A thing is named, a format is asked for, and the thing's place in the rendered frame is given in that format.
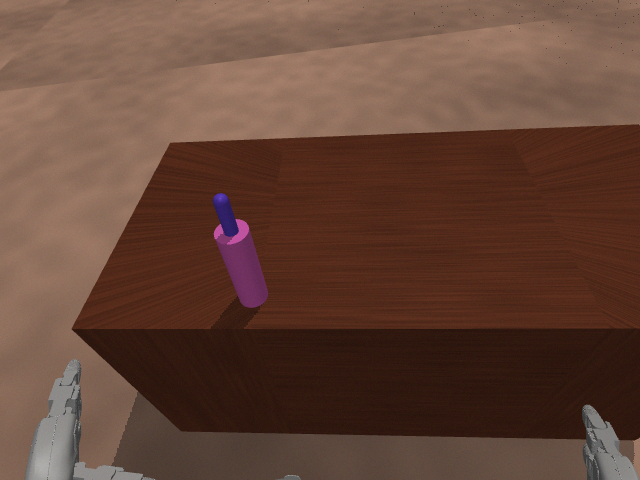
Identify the right robot hand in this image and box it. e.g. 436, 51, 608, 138
582, 405, 640, 480

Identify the left robot hand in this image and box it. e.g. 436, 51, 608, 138
25, 359, 156, 480

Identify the bottle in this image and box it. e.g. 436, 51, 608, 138
213, 193, 268, 308

